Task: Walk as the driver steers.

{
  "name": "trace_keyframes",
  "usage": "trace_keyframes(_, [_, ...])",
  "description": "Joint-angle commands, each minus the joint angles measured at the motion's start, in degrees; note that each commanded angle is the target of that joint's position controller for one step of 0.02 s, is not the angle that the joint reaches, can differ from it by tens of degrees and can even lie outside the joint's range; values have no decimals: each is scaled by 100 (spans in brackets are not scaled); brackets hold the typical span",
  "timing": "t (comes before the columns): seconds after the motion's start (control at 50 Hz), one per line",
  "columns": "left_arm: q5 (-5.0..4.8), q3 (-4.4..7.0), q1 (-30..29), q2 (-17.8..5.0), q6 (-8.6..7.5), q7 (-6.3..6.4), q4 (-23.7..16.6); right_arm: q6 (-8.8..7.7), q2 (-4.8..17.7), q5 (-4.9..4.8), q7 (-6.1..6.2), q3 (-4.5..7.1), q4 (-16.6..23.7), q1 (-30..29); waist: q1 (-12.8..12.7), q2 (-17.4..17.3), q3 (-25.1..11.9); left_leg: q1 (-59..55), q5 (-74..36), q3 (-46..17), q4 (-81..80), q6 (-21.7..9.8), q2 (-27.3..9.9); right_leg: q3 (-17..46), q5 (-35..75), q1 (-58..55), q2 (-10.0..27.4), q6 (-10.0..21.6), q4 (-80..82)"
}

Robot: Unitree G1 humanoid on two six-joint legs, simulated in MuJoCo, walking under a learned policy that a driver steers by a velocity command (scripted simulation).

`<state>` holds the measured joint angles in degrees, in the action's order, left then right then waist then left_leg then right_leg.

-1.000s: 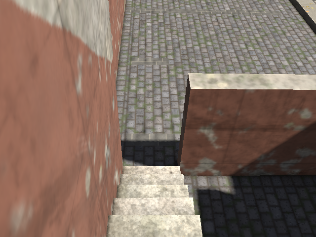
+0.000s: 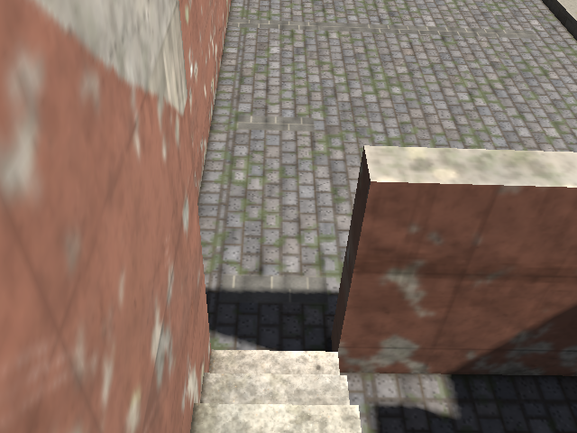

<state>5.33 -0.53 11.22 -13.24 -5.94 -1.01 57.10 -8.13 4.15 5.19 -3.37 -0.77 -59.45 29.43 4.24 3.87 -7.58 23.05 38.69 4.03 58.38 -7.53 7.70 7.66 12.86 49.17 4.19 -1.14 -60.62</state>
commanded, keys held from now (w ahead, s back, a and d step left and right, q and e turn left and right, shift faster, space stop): w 1.00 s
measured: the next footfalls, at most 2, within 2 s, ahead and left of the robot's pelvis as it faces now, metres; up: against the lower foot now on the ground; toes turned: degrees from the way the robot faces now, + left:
right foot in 0.20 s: +0.21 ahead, -0.09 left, -0.19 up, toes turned -2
left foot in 0.64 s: +0.46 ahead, +0.08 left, -0.39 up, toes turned -2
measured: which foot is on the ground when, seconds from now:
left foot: down 0.00-0.20, up 0.22-0.62, down 0.64-1.00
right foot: up 0.00-0.18, down 0.20-0.64, up 0.66-1.00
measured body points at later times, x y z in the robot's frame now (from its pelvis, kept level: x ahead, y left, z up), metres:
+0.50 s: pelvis +0.27 -0.03 -0.19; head +0.28 +0.00 +0.26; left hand +0.16 +0.17 -0.35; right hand +0.38 -0.22 -0.32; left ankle +0.45 +0.13 -0.84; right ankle +0.17 -0.09 -0.86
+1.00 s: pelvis +0.53 -0.03 -0.41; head +0.52 -0.01 +0.04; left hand +0.69 +0.19 -0.54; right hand +0.48 -0.24 -0.55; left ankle +0.42 +0.08 -1.05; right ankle +0.69 -0.20 -1.09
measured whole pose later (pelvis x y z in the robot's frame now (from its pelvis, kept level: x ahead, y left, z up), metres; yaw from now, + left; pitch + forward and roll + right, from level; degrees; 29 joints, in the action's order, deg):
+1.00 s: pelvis +0.53 -0.03 -0.41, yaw -3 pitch +2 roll +3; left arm 5.2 -2.5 11.3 -16.1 -5.1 -2.5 48.9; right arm -6.0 9.1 4.4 -4.4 -1.5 -48.5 31.1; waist 4.7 5.3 -4.9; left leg 20.2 46.4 3.1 64.5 -2.3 3.5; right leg 5.7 19.6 42.4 5.8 -2.5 -47.1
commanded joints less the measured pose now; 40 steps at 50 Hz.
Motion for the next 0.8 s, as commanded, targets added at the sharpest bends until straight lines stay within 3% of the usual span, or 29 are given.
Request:
trace_keyframes(0.02, [-97, -8, -532, -268, 25, -27, -436, 263, 656, -271, 15, 83, 276, 666, 2, -389, 861, 67, -2618, -1858, -1125, -555, -1114, -631, 880, 94, -61, 26, 2028])
trace_keyframes(0.04, [-104, -34, -517, -220, 53, -90, -464, 336, 844, -146, -154, 131, 442, 289, -157, -536, 1043, 1435, -2419, -1943, -1362, -530, -1049, -860, 893, -1208, -114, 56, 1405])
trace_keyframes(0.06, [89, 10, 299, -287, 31, -117, -165, 284, 866, 37, -244, 124, 530, -138, -575, -728, 944, 2578, -2321, -1988, -838, -542, -1058, -721, 1685, -2394, -90, 55, 88])
trace_keyframes(0.1, [14, 284, 728, -851, -94, -14, -120, 136, 927, -172, -137, 185, 812, -627, -820, -309, 1162, 2318, -3221, -1752, -25, -28, -958, -960, -165, -2611, -341, -190, -131])
trace_keyframes(0.12, [-322, 311, -69, -1033, -38, 93, -518, 158, 1141, -392, -2, 302, 968, -708, -349, -99, 1716, 740, -3072, -2061, -15, 34, -1164, -713, -1887, -1281, -139, -278, 2593])
trace_keyframes(0.14, [-453, 231, -613, -793, 99, 101, -601, 224, 1036, -309, 40, 315, 705, -364, 43, -424, 1446, -404, -3268, -2324, 121, -137, -1070, -740, -1753, -1142, -89, -98, 3732])
trace_keyframes(0.16, [-378, 268, 1319, -803, 27, 8, -24, 183, 1312, 84, -114, 376, 591, -424, -425, -650, 785, 413, -5399, -2163, 1037, -139, -1084, -1166, -1017, -3594, -498, 6, 1823])
trace_keyframes(0.18, [-446, 317, 1869, -734, -19, 46, 232, 245, 906, -182, -192, 342, 775, -810, -881, 135, 1357, 291, -4314, -2426, 2082, -120, -912, -676, -1523, -3477, -210, 34, 4955])
trace_keyframes(0.2, [-376, 477, 3489, -1087, -109, -23, 611, 246, 999, 221, -531, 338, 548, -559, -1310, 380, 560, 732, -4621, -1742, 3993, 68, -584, -1010, -208, -5732, -196, 655, 4428])
trace_keyframes(0.22, [-37, 498, 4422, -1111, -125, 4, 856, 211, 195, 159, -752, 225, 374, 113, -1243, 1362, -650, 3067, 572, -1510, 6931, 642, 477, 192, 3734, -8343, 842, 2138, 1852])
trace_keyframes(0.24, [-10, 698, 3701, -1829, -139, -159, 466, 187, 609, -114, -708, 378, 1209, -456, -1028, 988, -301, 5740, 1014, -1136, 7817, 962, 694, 1573, 5885, -8843, 1479, 3022, 1615])
trace_keyframes(0.26, [198, 744, 3177, -1624, -60, -79, 502, 341, 617, -179, -637, 320, 1648, -1229, -1161, -61, 215, 6583, -103, -1626, 6794, 873, 113, 2155, 3487, -8261, 1924, 2685, 2130])
trace_keyframes(0.3, [-275, 337, 1958, -551, -76, -98, 516, 606, 415, 15, -441, 199, 1131, -209, -123, -888, 702, 5492, -2231, -1504, 5287, 442, -619, 1130, 69, -4851, 1070, 1830, 2501])
trace_keyframes(0.32, [-199, 13, 1553, 181, -68, -2, 584, 556, 300, 113, -455, 143, 815, 136, 321, -795, 1309, 4502, -3243, -1321, 4499, 165, -1069, 657, -1060, -2837, 632, 1411, 2837])
trace_keyframes(0.34, [-257, -147, 1158, 432, -183, 117, 323, 481, 323, 205, -559, 109, 794, -135, 281, -722, 1464, 3219, -4748, -1118, 2975, 160, -1295, 532, -1491, -988, 456, 1518, 3273])
trace_keyframes(0.4, [-26, -182, 1366, -663, -435, 325, 587, 563, 248, 107, -776, -100, 1176, -1146, 20, -682, 883, 2208, -5987, -964, 2592, 545, -1378, 768, -2578, -295, 226, 1836, 2870])
trace_keyframes(0.42, [-130, -310, 1394, -449, -556, 472, 424, 610, 748, 281, -698, 12, 1211, -1403, -220, -574, 647, 2595, -6680, -1088, 1203, 578, -1437, 468, -2403, -1381, -25, 1597, 2409])
trace_keyframes(0.48, [-245, -458, 1621, -429, -446, 487, 232, 597, 928, 447, -522, 27, 1345, -1918, -457, -464, 583, 171, -7055, -382, -1044, 693, -1113, -100, -3407, -465, -381, 1306, 1498])
trace_keyframes(0.52, [-215, -253, 1515, -1056, -278, 313, 38, 598, 1081, 384, -621, -10, 1668, -2092, -508, -108, 915, -151, -5665, -202, -1171, 811, -814, 261, -3564, -679, -199, 1454, 1029])
trace_keyframes(0.58, [-434, -61, 1630, -1363, -132, 264, -197, 576, 1125, 487, -587, -56, 1945, -2372, -894, -366, 1337, 822, -4306, -467, -3841, 524, -866, 1510, -1920, -3240, 4, 1623, 213])
trace_keyframes(0.62, [-411, -50, 1458, -1130, -24, -15, -91, 370, 1250, 418, -484, 88, 1227, -46, -60, -764, 923, -1465, -6139, -326, -4963, 294, -1030, 1260, -2554, -2886, -507, 1413, -2307])
trace_keyframes(0.64, [-316, -163, 2577, -304, 16, -341, 377, 368, 1467, 372, -409, 221, 842, 1340, 6, -1762, 71, -3953, -8357, -714, -3640, -692, -1944, 44, -4585, -1093, -1008, 610, -5255])
trace_keyframes(0.66, [-312, -163, 2633, -280, 35, -412, 3, 480, 1926, 193, -518, 314, 760, 1978, 15, -1235, -1092, -6277, -9791, -2095, -1363, -1365, -2780, 164, -5933, 1294, -1752, 261, -7154])
trace_keyframes(0.68, [-516, -206, 1776, -315, -27, -379, -658, 479, 2059, 348, -590, 363, 640, 2138, 197, -722, -1035, -6579, -10395, -2805, -1698, -1629, -3133, 132, -5750, 2345, -1648, 9, -6842])
trace_keyframes(0.72, [-379, -372, 451, -213, -37, -87, -1408, 410, 1738, -100, -605, 285, 1235, -75, -258, -231, 269, -4382, -5918, -3323, -2872, -1473, -3418, -56, -5173, 3578, -294, -305, -5756])
trace_keyframes(0.74, [-353, -424, 707, -213, 2, 22, -1333, 250, 627, 1, -427, -20, 1221, -701, -702, 483, 707, -2427, -5170, -2129, -2655, -792, -2757, 394, -3161, 2793, 333, -161, -3172])
trace_keyframes(0.76, [-412, -463, 1154, -148, 34, 3, -1003, 195, 547, -50, -360, -69, 1438, -1442, -1030, -10, 1406, 111, -4677, -1599, -3125, -677, -2316, 185, -2461, 1251, 436, -190, -2577])
trace_keyframes(0.78, [-180, -156, 1532, -800, -30, -62, -640, 29, 896, -120, -251, 54, 1769, -1842, -994, -545, 1393, 2212, -3983, -636, -3128, -642, -1380, -316, -953, -1018, 224, -139, -1024])
trace_keyframes(0.8, [-9, -53, 1234, -755, 5, -218, -598, -52, 1405, -74, -197, 188, 1583, -1360, -860, -1085, 1324, 3084, -3161, -682, -3100, -808, -1309, -621, -709, -2144, -53, -325, -1710])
